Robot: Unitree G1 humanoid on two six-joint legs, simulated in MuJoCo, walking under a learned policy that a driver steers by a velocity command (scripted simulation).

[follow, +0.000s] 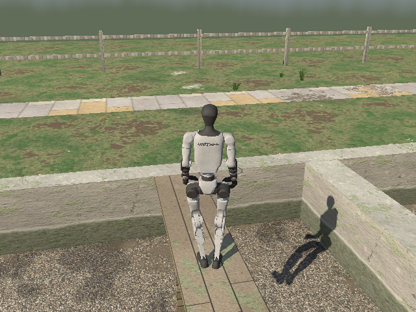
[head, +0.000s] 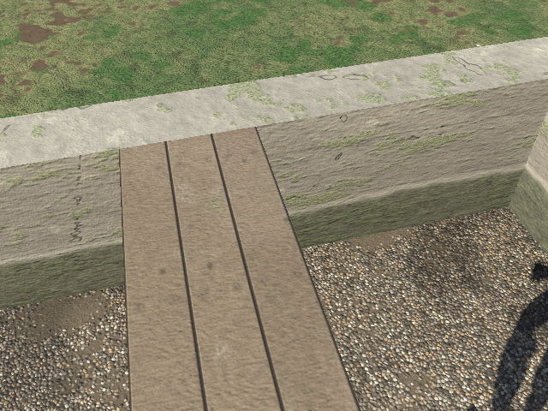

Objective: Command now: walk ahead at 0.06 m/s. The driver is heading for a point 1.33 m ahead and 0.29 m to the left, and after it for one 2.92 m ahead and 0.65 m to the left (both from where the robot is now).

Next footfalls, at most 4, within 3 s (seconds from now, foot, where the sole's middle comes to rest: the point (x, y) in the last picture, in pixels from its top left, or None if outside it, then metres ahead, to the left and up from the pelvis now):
0.84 left None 0.33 0.15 -0.77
1.18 right None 0.39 0.03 -0.77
2.16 left None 0.54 0.22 -0.77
2.44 right None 0.50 0.06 -0.77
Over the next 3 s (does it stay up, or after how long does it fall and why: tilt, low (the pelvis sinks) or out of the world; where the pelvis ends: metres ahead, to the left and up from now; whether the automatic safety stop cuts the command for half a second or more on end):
stays up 0.51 0.14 0.01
